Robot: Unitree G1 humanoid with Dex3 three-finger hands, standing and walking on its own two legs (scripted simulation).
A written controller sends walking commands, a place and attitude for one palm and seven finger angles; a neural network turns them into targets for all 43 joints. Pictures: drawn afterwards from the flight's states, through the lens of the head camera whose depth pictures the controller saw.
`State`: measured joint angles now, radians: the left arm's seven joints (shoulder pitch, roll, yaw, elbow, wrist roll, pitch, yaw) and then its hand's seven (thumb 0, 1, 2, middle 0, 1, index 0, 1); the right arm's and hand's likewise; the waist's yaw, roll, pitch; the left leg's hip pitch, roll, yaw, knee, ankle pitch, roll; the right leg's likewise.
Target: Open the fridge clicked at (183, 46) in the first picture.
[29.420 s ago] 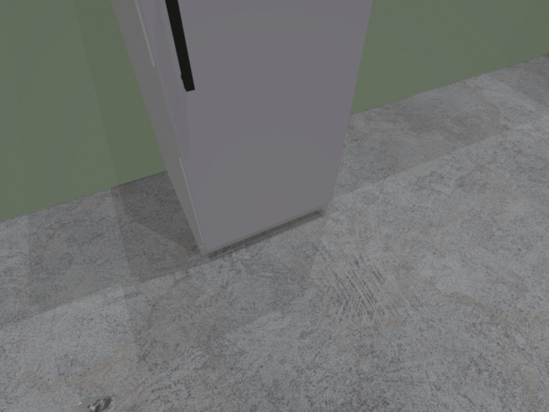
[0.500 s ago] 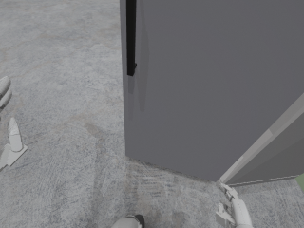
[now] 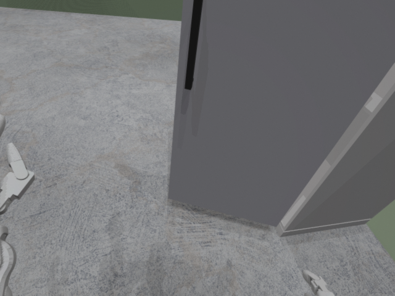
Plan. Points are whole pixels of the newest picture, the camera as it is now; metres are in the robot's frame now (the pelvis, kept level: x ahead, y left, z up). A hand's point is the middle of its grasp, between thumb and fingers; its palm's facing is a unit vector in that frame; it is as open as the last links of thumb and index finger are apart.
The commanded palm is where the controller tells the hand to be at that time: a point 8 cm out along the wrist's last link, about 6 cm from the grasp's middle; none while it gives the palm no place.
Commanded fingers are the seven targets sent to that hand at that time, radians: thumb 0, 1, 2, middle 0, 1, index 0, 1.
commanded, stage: stop stepping back and stand still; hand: left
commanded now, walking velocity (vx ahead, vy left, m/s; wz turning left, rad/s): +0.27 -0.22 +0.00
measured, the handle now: (195, 39) +0.74 +0.08 +0.22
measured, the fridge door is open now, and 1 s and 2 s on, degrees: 66 66 66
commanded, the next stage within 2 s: let the arm hang, fingers relaxed in 1.12 s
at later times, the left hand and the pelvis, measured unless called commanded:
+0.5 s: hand out of the picture +0.17 +0.29 +0.18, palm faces +0.49 -0.81 -0.33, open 7.4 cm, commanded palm +0.09 +0.33 +0.20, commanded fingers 0.00 0.90 0.90 -0.20 -0.30 -0.20 -0.30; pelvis -0.04 +0.02 +0.00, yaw +2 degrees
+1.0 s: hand (14, 179) +0.21 +0.29 +0.19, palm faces +0.41 -0.77 -0.49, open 7.4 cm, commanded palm +0.14 +0.34 +0.20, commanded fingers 0.00 0.90 0.90 -0.20 -0.30 -0.20 -0.30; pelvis +0.01 +0.03 +0.02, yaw +2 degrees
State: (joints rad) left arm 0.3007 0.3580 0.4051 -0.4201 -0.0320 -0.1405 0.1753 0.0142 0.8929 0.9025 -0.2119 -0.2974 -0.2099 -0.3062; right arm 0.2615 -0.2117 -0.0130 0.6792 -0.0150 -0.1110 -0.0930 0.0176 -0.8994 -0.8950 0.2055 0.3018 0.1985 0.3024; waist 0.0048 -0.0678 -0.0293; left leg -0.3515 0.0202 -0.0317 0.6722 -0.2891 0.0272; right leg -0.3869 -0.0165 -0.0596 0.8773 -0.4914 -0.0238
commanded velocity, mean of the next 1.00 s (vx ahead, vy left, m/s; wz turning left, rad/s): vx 0.05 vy -0.04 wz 0.00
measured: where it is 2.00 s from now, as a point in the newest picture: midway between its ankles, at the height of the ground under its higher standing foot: outside the picture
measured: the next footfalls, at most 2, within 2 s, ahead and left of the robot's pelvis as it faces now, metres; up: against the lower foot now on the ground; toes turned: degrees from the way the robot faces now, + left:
right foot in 0.20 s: +0.04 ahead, -0.08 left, +0.00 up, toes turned +0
left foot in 0.42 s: +0.07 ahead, +0.15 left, +0.00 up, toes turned +5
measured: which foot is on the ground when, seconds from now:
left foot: down 0.00-0.18, up 0.20-0.40, down 0.42-1.00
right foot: up 0.00-0.18, down 0.20-1.00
